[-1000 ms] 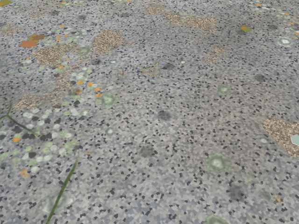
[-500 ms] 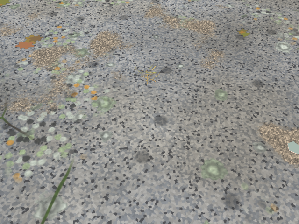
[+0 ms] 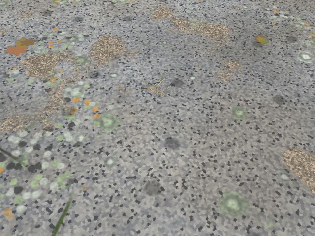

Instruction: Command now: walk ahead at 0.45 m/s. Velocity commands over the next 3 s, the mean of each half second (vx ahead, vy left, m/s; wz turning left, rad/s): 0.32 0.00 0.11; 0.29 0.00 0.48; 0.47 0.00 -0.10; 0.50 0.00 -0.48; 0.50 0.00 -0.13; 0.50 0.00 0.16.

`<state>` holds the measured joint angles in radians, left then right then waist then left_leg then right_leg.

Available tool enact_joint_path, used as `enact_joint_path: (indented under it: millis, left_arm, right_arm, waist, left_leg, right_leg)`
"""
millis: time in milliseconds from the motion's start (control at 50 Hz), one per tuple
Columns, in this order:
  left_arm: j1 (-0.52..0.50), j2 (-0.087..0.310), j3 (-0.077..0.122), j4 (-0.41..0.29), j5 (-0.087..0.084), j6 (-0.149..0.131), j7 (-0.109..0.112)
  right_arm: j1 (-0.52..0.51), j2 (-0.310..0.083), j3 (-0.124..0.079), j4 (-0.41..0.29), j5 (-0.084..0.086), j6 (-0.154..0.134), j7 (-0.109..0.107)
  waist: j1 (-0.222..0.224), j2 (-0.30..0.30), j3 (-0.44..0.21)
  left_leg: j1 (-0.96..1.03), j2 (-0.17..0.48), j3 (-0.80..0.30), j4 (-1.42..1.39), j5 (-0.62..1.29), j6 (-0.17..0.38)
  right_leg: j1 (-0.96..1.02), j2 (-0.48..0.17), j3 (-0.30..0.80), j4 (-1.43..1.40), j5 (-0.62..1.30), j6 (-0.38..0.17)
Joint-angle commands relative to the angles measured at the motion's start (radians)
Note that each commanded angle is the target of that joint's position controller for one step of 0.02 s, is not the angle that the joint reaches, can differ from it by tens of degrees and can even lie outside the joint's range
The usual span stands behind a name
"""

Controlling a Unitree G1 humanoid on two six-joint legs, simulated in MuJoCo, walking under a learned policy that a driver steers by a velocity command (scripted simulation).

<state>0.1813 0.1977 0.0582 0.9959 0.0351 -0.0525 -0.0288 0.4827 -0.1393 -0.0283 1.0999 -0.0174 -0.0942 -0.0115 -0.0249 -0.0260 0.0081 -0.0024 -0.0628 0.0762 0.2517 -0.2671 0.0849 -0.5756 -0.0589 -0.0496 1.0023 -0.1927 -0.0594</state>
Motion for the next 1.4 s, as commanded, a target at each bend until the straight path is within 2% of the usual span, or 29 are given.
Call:
enact_joint_path:
  millis: [20,140,200,220,240,260,280,300,340,440,560,680,780,820,840,860,880,900,920,960,1020,1120,1200,1280,1300,1320,1340,1360,1400]
  left_arm:
    - [-0.111,0.006,-0.008,-0.082,-0.006,0.003,-0.005]
    - [-0.218,0.029,-0.012,-0.143,-0.019,0.000,0.003]
    - [0.083,0.073,0.017,-0.046,-0.013,-0.024,0.026]
    - [0.218,0.106,0.030,-0.003,0.008,-0.036,0.036]
    - [0.334,0.197,0.050,0.011,0.027,-0.043,0.039]
    - [0.297,0.232,0.059,0.008,-0.004,-0.028,0.030]
    - [0.164,0.182,0.050,-0.027,-0.035,-0.020,0.026]
    - [0.072,0.100,0.024,-0.040,-0.036,-0.025,0.026]
    - [0.057,0.026,0.000,-0.026,-0.027,-0.038,0.038]
    - [0.087,0.090,0.003,-0.038,-0.014,-0.050,0.055]
    - [0.120,0.110,0.005,-0.053,-0.018,-0.020,0.073]
    - [0.197,0.163,0.036,-0.061,-0.004,0.000,0.059]
    - [0.213,0.187,0.051,-0.062,0.008,-0.008,0.043]
    - [0.180,0.199,0.054,-0.068,-0.002,-0.001,0.036]
    - [0.139,0.205,0.054,-0.079,-0.015,0.004,0.036]
    - [0.100,0.189,0.047,-0.100,-0.021,0.005,0.034]
    - [0.001,0.129,0.026,-0.188,-0.029,-0.001,0.024]
    - [-0.057,0.141,0.032,-0.223,0.013,-0.007,0.012]
    - [-0.045,0.148,0.031,-0.215,0.013,-0.008,0.002]
    - [0.014,0.132,0.024,-0.181,-0.015,-0.018,-0.012]
    - [0.054,0.134,0.023,-0.156,0.015,0.013,-0.016]
    - [-0.115,0.103,0.003,-0.221,-0.002,0.018,-0.021]
    - [-0.183,0.101,-0.007,-0.250,-0.013,0.014,-0.022]
    - [0.012,0.143,0.015,-0.198,-0.016,0.013,-0.004]
    - [0.158,0.156,0.027,-0.148,-0.012,0.008,0.000]
    - [0.287,0.196,0.044,-0.109,0.002,0.005,0.008]
    - [0.352,0.321,0.079,-0.108,0.015,0.006,0.014]
    - [0.257,0.301,0.073,-0.109,-0.023,0.012,0.000]
    - [0.105,0.208,0.051,-0.144,-0.030,0.011,-0.001]
  right_arm:
    - [0.072,-0.101,-0.005,-0.013,0.000,-0.013,-0.004]
    - [0.077,-0.134,-0.007,0.001,0.000,-0.022,-0.010]
    - [0.032,-0.160,-0.016,0.000,-0.001,-0.015,-0.017]
    - [0.033,-0.153,-0.014,-0.003,0.012,-0.013,-0.017]
    - [0.069,-0.098,-0.004,-0.028,0.021,-0.010,-0.017]
    - [0.217,-0.056,-0.010,-0.011,0.060,0.002,-0.014]
    - [0.133,-0.106,-0.020,-0.017,0.028,0.015,-0.019]
    - [0.028,-0.095,-0.020,-0.043,0.009,0.018,-0.017]
    - [-0.019,-0.083,-0.029,-0.052,-0.015,0.037,-0.012]
    - [-0.044,-0.064,-0.040,-0.090,-0.012,0.093,0.001]
    - [-0.233,-0.065,-0.030,-0.186,-0.013,0.119,0.016]
    - [-0.405,-0.116,-0.046,-0.282,-0.021,0.130,0.053]
    - [-0.439,-0.099,-0.049,-0.318,-0.012,0.105,0.071]
    - [-0.377,-0.094,-0.049,-0.311,-0.019,0.098,0.075]
    - [-0.279,-0.096,-0.054,-0.284,-0.025,0.091,0.073]
    - [-0.121,-0.156,-0.079,-0.231,-0.035,0.082,0.062]
    - [0.028,-0.301,-0.118,-0.212,-0.041,0.070,0.041]
    - [-0.013,-0.340,-0.118,-0.218,-0.010,0.071,0.028]
    - [-0.045,-0.300,-0.102,-0.219,-0.004,0.075,0.021]
    - [-0.150,-0.235,-0.077,-0.238,0.002,0.063,0.015]
    - [-0.171,-0.207,-0.060,-0.239,0.011,0.031,0.017]
    - [-0.097,-0.224,-0.056,-0.200,0.009,0.014,0.016]
    - [-0.073,-0.225,-0.049,-0.175,-0.003,0.003,0.010]
    - [-0.116,-0.262,-0.053,-0.164,-0.022,0.004,-0.007]
    - [-0.131,-0.274,-0.056,-0.167,-0.023,0.015,-0.009]
    - [-0.124,-0.268,-0.052,-0.177,-0.019,0.017,-0.008]
    - [-0.033,-0.180,-0.035,-0.211,0.017,0.014,0.010]
    - [-0.067,-0.200,-0.037,-0.223,-0.002,0.003,0.019]
    - [-0.197,-0.227,-0.035,-0.262,-0.007,-0.014,0.025]
  waist:
    - [0.003,0.099,0.128]
    - [0.010,0.123,0.126]
    - [0.137,0.110,-0.024]
    - [0.185,0.098,-0.093]
    - [0.184,-0.049,-0.222]
    - [0.102,-0.189,-0.360]
    - [0.067,-0.014,-0.251]
    - [0.054,0.010,-0.103]
    - [0.011,0.037,-0.004]
    - [-0.040,-0.015,-0.033]
    - [0.001,-0.075,-0.024]
    - [0.079,-0.033,0.050]
    - [0.093,-0.014,0.073]
    - [0.054,-0.034,0.054]
    - [-0.003,-0.021,0.019]
    - [-0.074,0.069,-0.066]
    - [-0.151,0.311,-0.120]
    - [-0.108,0.272,-0.041]
    - [-0.079,0.120,0.014]
    - [0.005,0.074,0.046]
    - [0.038,0.098,0.015]
    - [0.004,0.103,0.085]
    - [-0.012,0.124,0.113]
    - [0.089,0.123,0.009]
    - [0.151,0.105,-0.065]
    - [0.201,0.056,-0.134]
    - [0.154,-0.177,-0.233]
    - [0.109,-0.178,-0.277]
    - [0.066,0.020,-0.046]
  left_leg:
    - [-0.011,0.239,-0.143,-0.107,0.484,0.090]
    - [0.022,0.263,-0.089,-0.060,0.761,0.080]
    - [0.062,0.238,-0.049,0.311,1.043,0.042]
    - [-0.068,0.202,-0.037,0.524,0.846,0.024]
    - [-0.248,0.099,0.018,0.881,0.214,0.004]
    - [-0.460,-0.045,-0.077,1.181,-0.318,-0.017]
    - [-0.493,0.039,-0.146,1.183,-0.209,-0.013]
    - [-0.512,0.067,-0.131,1.130,-0.155,-0.018]
    - [-0.447,0.118,-0.130,1.009,-0.111,-0.023]
    - [-0.424,0.097,-0.082,0.906,-0.040,-0.041]
    - [-0.443,0.115,-0.017,0.609,0.077,-0.050]
    - [-0.565,0.144,-0.015,0.505,-0.095,-0.027]
    - [-0.536,0.119,0.028,0.407,-0.154,0.014]
    - [-0.409,0.077,0.064,0.305,-0.118,0.033]
    - [-0.244,0.034,0.084,0.214,-0.062,0.045]
    - [-0.005,0.039,0.005,0.147,-0.073,0.080]
    - [0.222,0.309,-0.438,0.016,-0.214,0.191]
    - [0.245,0.420,-0.721,-0.067,-0.069,0.267]
    - [0.207,0.408,-0.554,-0.018,0.057,0.251]
    - [0.097,0.302,-0.356,-0.029,0.285,0.173]
    - [0.048,0.235,-0.239,-0.045,0.512,0.137]
    - [0.028,0.217,-0.168,-0.086,0.570,0.123]
    - [0.049,0.254,-0.100,-0.126,0.616,0.092]
    - [0.137,0.275,-0.016,0.134,1.048,0.050]
    - [0.115,0.254,0.011,0.336,1.046,0.035]
    - [-0.036,0.215,0.039,0.594,0.843,0.021]
    - [-0.383,0.041,0.063,1.032,0.295,-0.028]
    - [-0.554,-0.030,-0.113,1.182,-0.184,-0.019]
    - [-0.625,0.095,-0.146,1.123,-0.041,-0.008]
  right_leg:
    - [-0.139,0.008,-0.041,-0.137,0.075,0.017]
    - [0.066,0.070,-0.091,-0.409,0.135,-0.046]
    - [0.364,0.140,-0.092,-0.494,0.138,-0.101]
    - [0.571,0.064,-0.026,-0.529,0.223,-0.121]
    - [0.770,-0.223,0.264,-0.486,0.493,-0.175]
    - [0.907,-0.403,0.645,-0.587,0.688,-0.355]
    - [0.745,-0.358,0.521,-0.638,0.573,-0.321]
    - [0.589,-0.312,0.387,-0.677,0.548,-0.280]
    - [0.409,-0.234,0.203,-0.733,0.610,-0.202]
    - [0.338,-0.204,0.021,-0.734,0.727,-0.176]
    - [0.380,-0.195,-0.080,-0.719,0.540,-0.153]
    - [0.519,-0.320,0.075,-0.863,-0.237,-0.185]
    - [0.617,-0.324,0.015,-0.822,-0.133,-0.152]
    - [0.580,-0.292,-0.075,-0.727,0.046,-0.116]
    - [0.498,-0.255,-0.154,-0.603,0.169,-0.082]
    - [0.358,-0.185,-0.238,-0.355,0.256,-0.032]
    - [0.016,-0.056,-0.294,0.018,0.017,0.041]
    - [-0.269,0.055,-0.099,0.155,-0.367,0.067]
    - [-0.298,-0.024,-0.012,0.181,-0.311,0.061]
    - [-0.199,-0.057,0.012,0.085,-0.152,0.057]
    - [-0.108,-0.038,-0.012,0.056,-0.044,0.076]
    - [-0.135,-0.030,-0.037,-0.154,0.081,0.075]
    - [-0.024,0.001,-0.060,-0.358,0.150,0.004]
    - [0.202,0.105,-0.076,-0.398,0.036,-0.090]
    - [0.347,0.143,-0.087,-0.452,0.033,-0.107]
    - [0.551,0.083,0.005,-0.485,-0.008,-0.137]
    - [0.796,-0.194,0.512,-0.568,-0.133,-0.292]
    - [0.810,-0.262,0.849,-0.758,-0.190,-0.328]
    - [0.552,-0.228,0.607,-0.786,-0.205,-0.277]
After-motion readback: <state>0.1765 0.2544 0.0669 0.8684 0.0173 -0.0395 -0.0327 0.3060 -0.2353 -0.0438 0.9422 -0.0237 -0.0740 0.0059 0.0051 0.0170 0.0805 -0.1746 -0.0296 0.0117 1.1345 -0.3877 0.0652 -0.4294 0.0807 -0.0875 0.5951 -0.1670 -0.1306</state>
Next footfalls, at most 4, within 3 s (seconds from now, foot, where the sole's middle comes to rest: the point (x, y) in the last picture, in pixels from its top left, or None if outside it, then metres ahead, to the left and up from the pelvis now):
0.22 right None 0.30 -0.09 -0.78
0.86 left None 0.32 0.13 -0.78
1.32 right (133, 191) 0.71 0.10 -0.78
1.86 left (89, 144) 0.98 0.33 -0.78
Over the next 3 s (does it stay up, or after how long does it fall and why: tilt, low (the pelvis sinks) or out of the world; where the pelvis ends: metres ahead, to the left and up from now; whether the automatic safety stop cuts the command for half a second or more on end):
stays up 1.41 0.21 -0.02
